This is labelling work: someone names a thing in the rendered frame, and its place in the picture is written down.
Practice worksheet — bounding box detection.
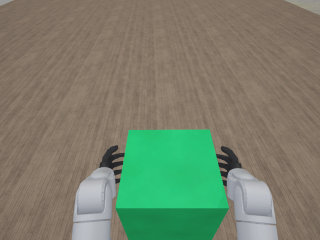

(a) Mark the right robot forearm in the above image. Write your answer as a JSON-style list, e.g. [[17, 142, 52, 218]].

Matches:
[[227, 168, 278, 240]]

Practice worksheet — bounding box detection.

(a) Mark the carton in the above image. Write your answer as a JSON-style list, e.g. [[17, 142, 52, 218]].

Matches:
[[115, 129, 229, 240]]

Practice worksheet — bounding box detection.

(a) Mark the robot right hand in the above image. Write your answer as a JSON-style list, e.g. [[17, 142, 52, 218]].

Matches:
[[216, 146, 242, 187]]

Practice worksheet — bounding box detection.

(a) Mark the robot left hand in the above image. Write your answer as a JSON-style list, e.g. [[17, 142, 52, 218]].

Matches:
[[99, 145, 125, 184]]

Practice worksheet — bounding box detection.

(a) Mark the left robot forearm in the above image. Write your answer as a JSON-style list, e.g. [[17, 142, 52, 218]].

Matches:
[[71, 167, 116, 240]]

